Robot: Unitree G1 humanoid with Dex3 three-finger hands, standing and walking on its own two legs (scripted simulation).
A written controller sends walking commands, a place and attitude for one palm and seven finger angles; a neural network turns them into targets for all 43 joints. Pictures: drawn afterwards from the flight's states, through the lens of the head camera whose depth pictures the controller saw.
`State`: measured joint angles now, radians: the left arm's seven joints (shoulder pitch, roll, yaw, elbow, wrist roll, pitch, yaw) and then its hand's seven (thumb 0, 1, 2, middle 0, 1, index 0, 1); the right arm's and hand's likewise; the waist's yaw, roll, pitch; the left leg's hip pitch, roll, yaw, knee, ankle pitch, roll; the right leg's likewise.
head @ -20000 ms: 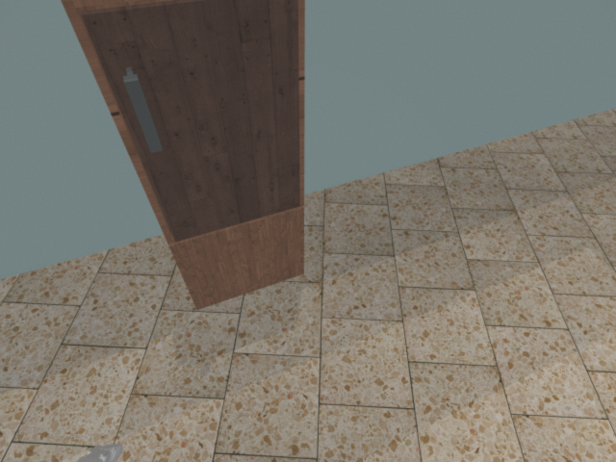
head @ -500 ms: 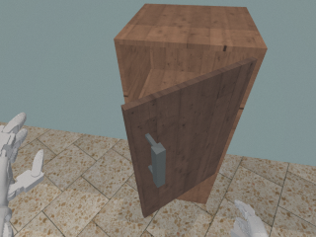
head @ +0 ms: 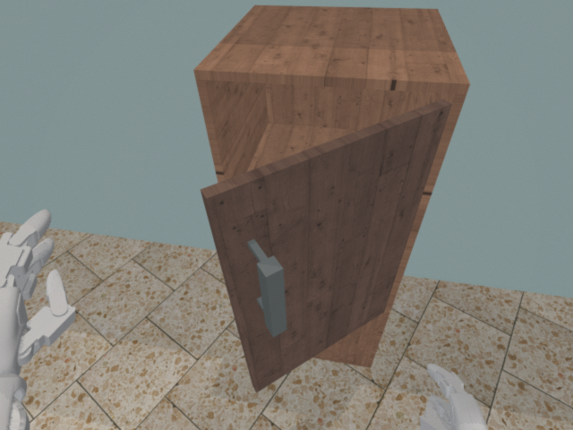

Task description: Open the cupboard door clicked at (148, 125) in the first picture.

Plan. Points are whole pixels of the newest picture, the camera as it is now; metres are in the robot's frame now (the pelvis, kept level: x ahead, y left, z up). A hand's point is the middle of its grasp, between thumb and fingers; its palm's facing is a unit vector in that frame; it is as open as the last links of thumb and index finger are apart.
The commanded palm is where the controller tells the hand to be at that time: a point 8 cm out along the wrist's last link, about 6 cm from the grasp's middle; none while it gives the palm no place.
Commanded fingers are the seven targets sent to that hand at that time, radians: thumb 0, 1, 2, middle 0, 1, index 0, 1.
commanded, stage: step back with the hand held close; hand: left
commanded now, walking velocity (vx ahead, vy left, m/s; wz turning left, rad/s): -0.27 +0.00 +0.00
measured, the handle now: (265, 288) +0.29 +0.07 +0.06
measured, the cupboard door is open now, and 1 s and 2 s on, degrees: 42 42 42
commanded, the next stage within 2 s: stop stepping back and stand still in 1.24 s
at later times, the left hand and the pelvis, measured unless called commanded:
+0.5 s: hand (31, 333) +0.16 +0.28 +0.15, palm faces +0.34 -0.80 -0.50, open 7.4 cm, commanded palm +0.10 +0.32 +0.17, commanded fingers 0.00 0.90 0.90 -0.20 -0.30 -0.20 -0.30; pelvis -0.05 +0.03 -0.01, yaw -3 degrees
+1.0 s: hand out of the picture +0.08 +0.32 +0.16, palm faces +0.42 -0.78 -0.46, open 7.4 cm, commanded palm +0.01 +0.36 +0.17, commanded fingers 0.00 0.90 0.90 -0.20 -0.30 -0.20 -0.30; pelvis -0.13 +0.06 -0.03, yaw +1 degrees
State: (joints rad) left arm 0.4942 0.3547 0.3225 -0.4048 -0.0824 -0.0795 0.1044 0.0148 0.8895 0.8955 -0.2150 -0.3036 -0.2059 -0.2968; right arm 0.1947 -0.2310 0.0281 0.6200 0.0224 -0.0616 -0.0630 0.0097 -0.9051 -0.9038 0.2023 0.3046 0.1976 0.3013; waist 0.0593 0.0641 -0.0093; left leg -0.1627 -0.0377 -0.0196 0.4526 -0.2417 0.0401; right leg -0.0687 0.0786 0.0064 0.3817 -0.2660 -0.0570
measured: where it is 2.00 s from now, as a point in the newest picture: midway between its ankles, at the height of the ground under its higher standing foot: outside the picture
